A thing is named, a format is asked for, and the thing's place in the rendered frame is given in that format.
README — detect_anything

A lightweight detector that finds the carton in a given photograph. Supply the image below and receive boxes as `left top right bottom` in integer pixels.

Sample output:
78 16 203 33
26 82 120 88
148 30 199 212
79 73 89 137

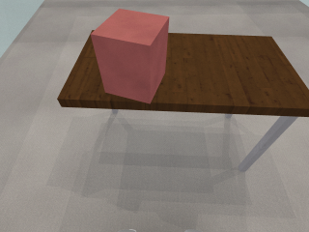
90 9 170 104

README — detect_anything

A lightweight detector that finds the table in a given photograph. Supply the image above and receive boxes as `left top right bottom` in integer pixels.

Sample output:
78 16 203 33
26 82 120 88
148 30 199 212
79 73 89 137
57 30 309 172

